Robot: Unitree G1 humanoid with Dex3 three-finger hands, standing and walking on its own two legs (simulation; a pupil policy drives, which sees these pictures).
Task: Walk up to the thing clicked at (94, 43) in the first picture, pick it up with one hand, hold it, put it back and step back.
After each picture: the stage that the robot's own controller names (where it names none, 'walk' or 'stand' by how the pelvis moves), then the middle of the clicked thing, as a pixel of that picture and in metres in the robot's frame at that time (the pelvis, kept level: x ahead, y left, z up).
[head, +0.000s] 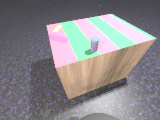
stand; (94, 44) +0.64 +0.03 +0.07
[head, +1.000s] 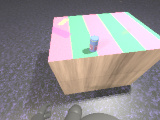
sink last; (93, 43) +0.59 +0.05 +0.09
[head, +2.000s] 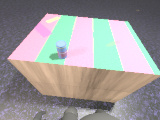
rise first; (62, 50) +0.46 +0.25 +0.11
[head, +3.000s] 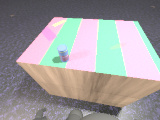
stand; (63, 53) +0.45 +0.24 +0.10
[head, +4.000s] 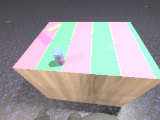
stand; (59, 57) +0.43 +0.27 +0.08
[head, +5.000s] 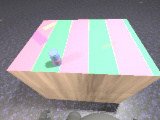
stand; (55, 58) +0.42 +0.28 +0.08
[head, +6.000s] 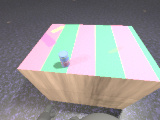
stand; (64, 59) +0.43 +0.23 +0.07
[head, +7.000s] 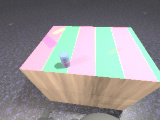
stand; (65, 59) +0.44 +0.24 +0.07
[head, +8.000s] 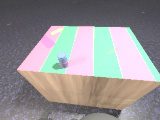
stand; (63, 60) +0.43 +0.25 +0.07
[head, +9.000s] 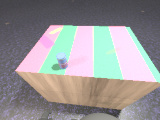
stand; (62, 61) +0.42 +0.25 +0.07
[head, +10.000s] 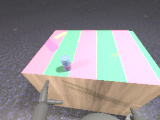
rise first; (66, 63) +0.42 +0.24 +0.07
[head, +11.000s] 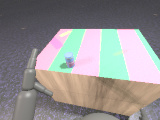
go down; (69, 60) +0.44 +0.24 +0.07
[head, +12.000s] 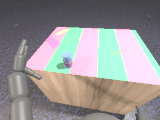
go down; (67, 60) +0.44 +0.23 +0.08
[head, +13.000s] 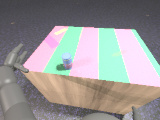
go down; (67, 61) +0.42 +0.21 +0.08
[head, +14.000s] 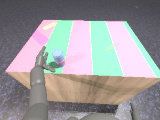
close in; (59, 58) +0.42 +0.24 +0.09
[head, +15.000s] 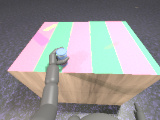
close; (62, 57) +0.43 +0.22 +0.10
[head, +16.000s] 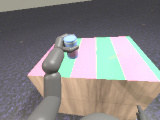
lift; (71, 47) +0.35 +0.14 +0.30
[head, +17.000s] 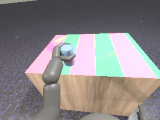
hold; (68, 55) +0.35 +0.17 +0.24
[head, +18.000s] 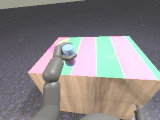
hold; (69, 55) +0.34 +0.16 +0.25
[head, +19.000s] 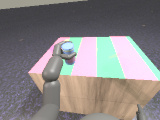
hold; (69, 54) +0.34 +0.16 +0.26
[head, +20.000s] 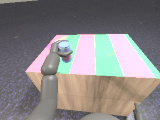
crouch; (65, 52) +0.38 +0.19 +0.24
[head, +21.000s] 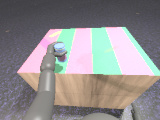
lower; (61, 53) +0.43 +0.23 +0.17
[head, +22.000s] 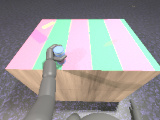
lower; (60, 55) +0.44 +0.22 +0.11
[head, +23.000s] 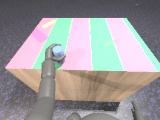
lower; (59, 55) +0.44 +0.23 +0.11
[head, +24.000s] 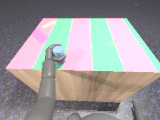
lower; (59, 55) +0.44 +0.23 +0.11
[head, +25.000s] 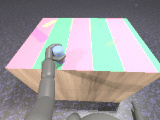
rest; (59, 55) +0.44 +0.23 +0.11
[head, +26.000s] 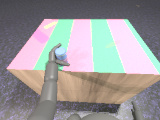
withdraw; (62, 57) +0.42 +0.22 +0.11
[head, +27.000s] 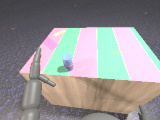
sink last; (68, 63) +0.40 +0.21 +0.09
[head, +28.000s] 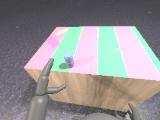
stand; (69, 60) +0.43 +0.22 +0.08
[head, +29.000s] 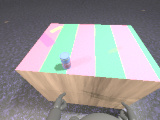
stand; (65, 61) +0.41 +0.22 +0.08
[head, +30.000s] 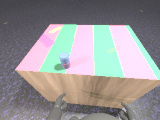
stand; (65, 60) +0.42 +0.22 +0.08
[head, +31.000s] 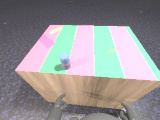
stand; (65, 61) +0.42 +0.22 +0.08
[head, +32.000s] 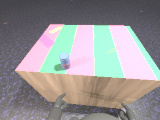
stand; (65, 61) +0.42 +0.22 +0.08
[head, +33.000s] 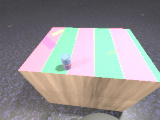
walk; (66, 62) +0.42 +0.22 +0.07
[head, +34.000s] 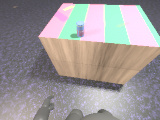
walk; (80, 29) +0.71 +0.15 +0.10
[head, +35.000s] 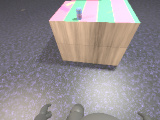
walk; (79, 13) +1.10 +0.25 +0.10
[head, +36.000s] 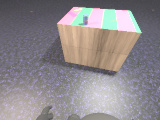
stand; (85, 19) +1.14 +0.17 +0.08
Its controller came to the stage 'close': yes
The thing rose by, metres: 0.22
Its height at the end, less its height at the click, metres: +0.00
